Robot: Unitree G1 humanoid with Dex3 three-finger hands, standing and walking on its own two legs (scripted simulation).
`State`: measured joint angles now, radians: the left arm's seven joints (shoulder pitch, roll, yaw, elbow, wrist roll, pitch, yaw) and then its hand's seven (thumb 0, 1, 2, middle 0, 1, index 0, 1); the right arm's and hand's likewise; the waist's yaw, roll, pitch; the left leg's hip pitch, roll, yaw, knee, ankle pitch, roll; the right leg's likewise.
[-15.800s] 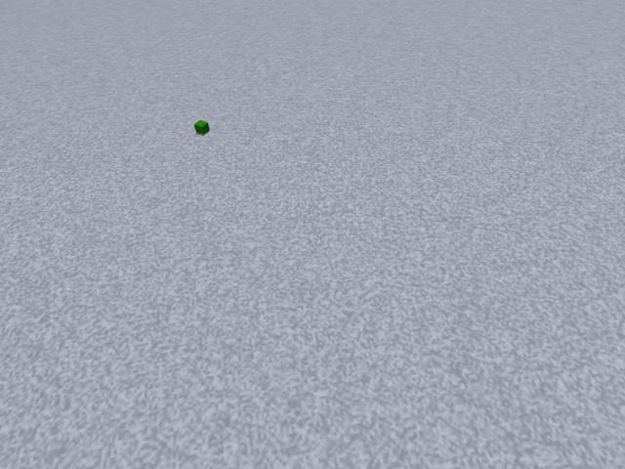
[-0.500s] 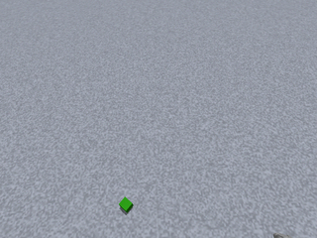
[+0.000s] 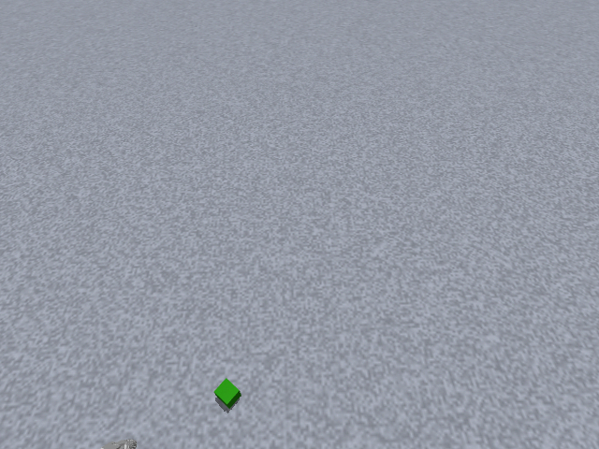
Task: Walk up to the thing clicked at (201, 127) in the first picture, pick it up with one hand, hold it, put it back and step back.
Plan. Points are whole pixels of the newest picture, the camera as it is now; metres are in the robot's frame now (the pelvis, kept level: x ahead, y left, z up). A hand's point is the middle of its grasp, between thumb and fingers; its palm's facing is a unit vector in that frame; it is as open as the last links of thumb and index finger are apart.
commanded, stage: walk up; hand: left
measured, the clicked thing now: (227, 393) +0.42 +0.24 -0.75
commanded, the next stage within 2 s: none
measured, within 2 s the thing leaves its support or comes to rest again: neither
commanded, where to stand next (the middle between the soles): +0.04 +0.00 m, yaw +0 degrees
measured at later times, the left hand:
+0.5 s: hand out of the picture +0.07 +0.25 -0.16, palm faces +0.05 -0.95 -0.30, open 7.4 cm
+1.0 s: hand out of the picture +0.09 +0.26 -0.15, palm faces +0.05 -0.95 -0.31, open 7.4 cm
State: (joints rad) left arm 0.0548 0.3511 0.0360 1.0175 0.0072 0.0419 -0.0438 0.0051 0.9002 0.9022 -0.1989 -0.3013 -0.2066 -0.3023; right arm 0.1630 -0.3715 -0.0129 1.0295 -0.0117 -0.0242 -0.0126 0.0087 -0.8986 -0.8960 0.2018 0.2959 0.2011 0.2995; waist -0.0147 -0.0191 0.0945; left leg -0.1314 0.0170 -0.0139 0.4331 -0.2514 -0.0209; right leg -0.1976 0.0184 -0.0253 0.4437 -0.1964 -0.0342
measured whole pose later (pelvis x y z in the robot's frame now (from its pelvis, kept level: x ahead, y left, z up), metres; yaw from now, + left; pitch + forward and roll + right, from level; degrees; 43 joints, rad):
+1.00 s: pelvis +0.00 +0.00 +0.00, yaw +2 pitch -2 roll +0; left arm 0.08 0.35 0.06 1.05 0.02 0.04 -0.04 0.01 0.90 0.90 -0.20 -0.30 -0.21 -0.30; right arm 0.13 -0.36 0.00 1.05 -0.01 -0.03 -0.02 0.01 -0.90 -0.90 0.20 0.30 0.20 0.30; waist 0.01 -0.01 0.07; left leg -0.15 0.01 -0.05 0.41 -0.23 -0.02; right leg -0.20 0.01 -0.06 0.41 -0.18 -0.03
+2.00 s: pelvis -0.02 +0.06 -0.02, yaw -1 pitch -3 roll +1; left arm 0.26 0.50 0.09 0.76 0.05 0.07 0.00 0.00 0.90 0.90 -0.20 -0.30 -0.21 -0.30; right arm 0.24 -0.35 -0.05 0.80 0.02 -0.02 -0.04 0.00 -0.89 -0.90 0.21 0.30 0.21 0.30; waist 0.04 -0.10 0.17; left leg -0.32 -0.01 0.09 0.67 -0.29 0.04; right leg -0.56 0.08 0.18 1.38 -0.39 -0.02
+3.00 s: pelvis -0.03 +0.00 -0.02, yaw -1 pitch -3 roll +0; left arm 0.14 0.37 0.03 0.80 -0.04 0.07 0.01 0.01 0.90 0.90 -0.20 -0.30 -0.21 -0.30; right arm 0.11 -0.36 -0.02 0.79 0.01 -0.02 -0.04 0.01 -0.90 -0.90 0.20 0.30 0.20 0.30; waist 0.01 -0.06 0.23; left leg -0.42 0.01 0.01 0.61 -0.14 0.03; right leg -0.44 0.06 0.12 1.26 -0.55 -0.01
